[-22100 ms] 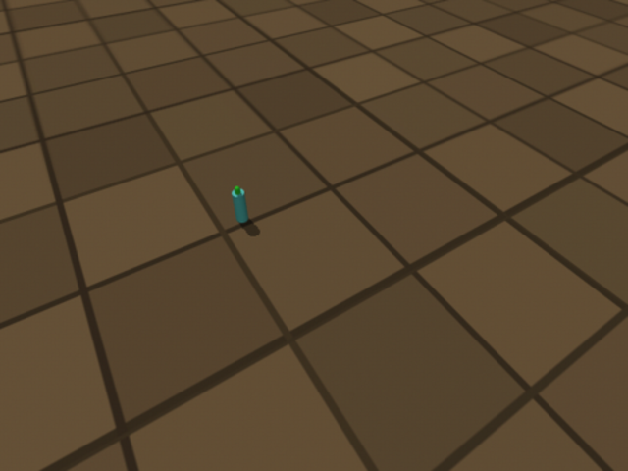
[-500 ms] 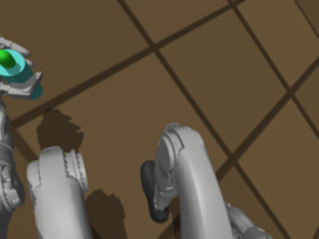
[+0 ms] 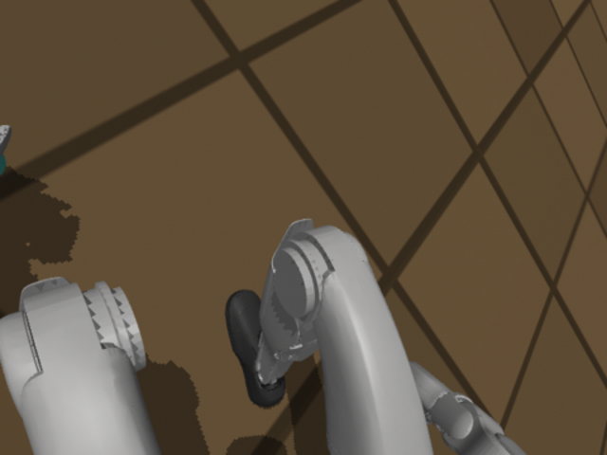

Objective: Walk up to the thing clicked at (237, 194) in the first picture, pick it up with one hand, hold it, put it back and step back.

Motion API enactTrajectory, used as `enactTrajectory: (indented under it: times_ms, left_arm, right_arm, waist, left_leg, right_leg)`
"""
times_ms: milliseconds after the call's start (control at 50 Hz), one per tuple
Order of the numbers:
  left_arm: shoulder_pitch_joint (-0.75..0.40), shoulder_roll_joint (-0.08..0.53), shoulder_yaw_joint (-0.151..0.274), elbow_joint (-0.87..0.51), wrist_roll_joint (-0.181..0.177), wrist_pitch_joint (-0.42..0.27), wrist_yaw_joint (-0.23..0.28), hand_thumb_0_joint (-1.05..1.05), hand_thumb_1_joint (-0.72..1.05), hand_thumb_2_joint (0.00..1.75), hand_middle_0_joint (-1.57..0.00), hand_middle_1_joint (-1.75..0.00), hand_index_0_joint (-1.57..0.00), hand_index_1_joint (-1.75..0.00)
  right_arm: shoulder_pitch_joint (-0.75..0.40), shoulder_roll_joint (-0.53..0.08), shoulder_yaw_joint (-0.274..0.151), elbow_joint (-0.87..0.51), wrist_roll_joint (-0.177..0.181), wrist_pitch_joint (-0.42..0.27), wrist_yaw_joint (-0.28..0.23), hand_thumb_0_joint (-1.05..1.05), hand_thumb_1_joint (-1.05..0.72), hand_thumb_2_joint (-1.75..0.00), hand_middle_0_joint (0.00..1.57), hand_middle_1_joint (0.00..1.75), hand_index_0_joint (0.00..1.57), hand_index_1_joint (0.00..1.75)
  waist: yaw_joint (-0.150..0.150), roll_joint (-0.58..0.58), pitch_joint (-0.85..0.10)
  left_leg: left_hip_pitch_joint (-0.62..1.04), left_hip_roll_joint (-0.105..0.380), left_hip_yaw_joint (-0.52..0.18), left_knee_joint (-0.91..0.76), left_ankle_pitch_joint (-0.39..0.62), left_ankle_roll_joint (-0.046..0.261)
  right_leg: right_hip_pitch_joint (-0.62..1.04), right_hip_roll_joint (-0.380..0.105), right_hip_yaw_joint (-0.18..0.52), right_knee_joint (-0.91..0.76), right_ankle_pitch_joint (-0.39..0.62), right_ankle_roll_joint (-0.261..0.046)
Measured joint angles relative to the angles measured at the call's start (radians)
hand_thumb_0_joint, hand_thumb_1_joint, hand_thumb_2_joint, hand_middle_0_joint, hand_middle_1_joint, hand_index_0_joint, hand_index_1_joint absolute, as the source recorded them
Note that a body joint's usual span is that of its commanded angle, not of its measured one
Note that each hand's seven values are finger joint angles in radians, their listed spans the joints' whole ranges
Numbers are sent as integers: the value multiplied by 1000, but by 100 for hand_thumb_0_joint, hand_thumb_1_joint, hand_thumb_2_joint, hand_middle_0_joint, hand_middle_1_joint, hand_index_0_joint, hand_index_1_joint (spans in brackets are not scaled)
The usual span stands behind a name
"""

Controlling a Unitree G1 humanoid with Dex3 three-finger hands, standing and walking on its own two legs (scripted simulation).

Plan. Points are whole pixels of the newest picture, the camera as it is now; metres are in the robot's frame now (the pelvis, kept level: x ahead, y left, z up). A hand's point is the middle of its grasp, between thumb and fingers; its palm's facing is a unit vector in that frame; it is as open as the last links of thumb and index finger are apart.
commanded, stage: lower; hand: left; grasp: from the side
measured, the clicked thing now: out of the picture +0.49 +0.24 -0.18
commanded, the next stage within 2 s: loosen in 0.50 s
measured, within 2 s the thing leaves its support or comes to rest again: rests again in 0.86 s
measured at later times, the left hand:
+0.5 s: hand out of the picture +0.49 +0.24 -0.19, palm faces +0.14 -0.99 -0.04, open 7.5 cm
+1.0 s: hand out of the picture +0.50 +0.24 -0.17, palm faces +0.16 -0.99 -0.01, open 9.7 cm
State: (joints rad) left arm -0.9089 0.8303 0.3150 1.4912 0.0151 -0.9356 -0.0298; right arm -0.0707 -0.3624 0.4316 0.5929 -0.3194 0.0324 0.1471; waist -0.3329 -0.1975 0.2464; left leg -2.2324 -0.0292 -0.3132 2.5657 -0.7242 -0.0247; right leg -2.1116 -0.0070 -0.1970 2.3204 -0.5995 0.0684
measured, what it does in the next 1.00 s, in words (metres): stands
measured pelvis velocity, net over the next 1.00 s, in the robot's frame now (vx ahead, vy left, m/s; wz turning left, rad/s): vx -0.01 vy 0.01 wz -0.05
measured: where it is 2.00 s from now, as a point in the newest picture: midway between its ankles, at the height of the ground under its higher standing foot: (188, 409)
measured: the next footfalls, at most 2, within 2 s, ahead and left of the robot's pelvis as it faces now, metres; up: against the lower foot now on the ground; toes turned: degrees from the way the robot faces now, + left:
none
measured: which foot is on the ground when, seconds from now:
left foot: down 0.00-1.00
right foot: down 0.00-1.00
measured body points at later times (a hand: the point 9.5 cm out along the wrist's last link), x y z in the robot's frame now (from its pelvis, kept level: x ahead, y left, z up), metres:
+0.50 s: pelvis -0.01 +0.01 +0.00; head +0.26 +0.18 +0.31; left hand +0.48 +0.29 -0.18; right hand +0.11 -0.25 -0.04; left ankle +0.07 +0.12 -0.28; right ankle +0.14 -0.13 -0.28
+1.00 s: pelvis -0.01 +0.01 +0.00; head +0.26 +0.19 +0.31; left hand +0.48 +0.29 -0.17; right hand +0.12 -0.25 -0.03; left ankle +0.07 +0.12 -0.28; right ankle +0.14 -0.13 -0.28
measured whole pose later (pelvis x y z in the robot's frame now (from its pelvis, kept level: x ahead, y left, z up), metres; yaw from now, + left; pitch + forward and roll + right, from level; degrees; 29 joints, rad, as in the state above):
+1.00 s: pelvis -0.01 +0.01 +0.00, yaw -3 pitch +18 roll -21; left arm -0.96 0.96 0.30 1.63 0.00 -1.06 -0.03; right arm -0.16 -0.36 0.56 0.58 -0.37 0.05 0.13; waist -0.37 -0.25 0.29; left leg -2.21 -0.03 -0.38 2.58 -0.72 -0.01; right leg -2.06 0.02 -0.25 2.27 -0.57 0.08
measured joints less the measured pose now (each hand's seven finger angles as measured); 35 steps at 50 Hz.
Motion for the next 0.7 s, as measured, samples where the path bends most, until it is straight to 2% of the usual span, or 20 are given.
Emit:
enactTrajectory:
  times_ms: [320,700]
  left_arm:
    - [-21,82,-19,84,-10,-61,9,-3,-15,113,-80,-113,-88,-119]
    - [-16,122,-16,121,-13,-105,17,-3,-14,112,-81,-112,-89,-117]
  right_arm:
    - [-34,4,84,-9,-30,3,-9,0,-91,-90,20,30,20,30]
    - [-68,-4,121,-13,-54,6,-13,-1,-90,-90,20,30,20,30]
  waist:
    - [-19,-33,36]
    - [-27,-60,55]
  left_leg:
    - [9,0,-42,13,-1,6]
    - [20,-1,-69,16,-4,10]
  right_leg:
    - [29,15,-34,-25,14,12]
    - [55,24,-56,-47,19,17]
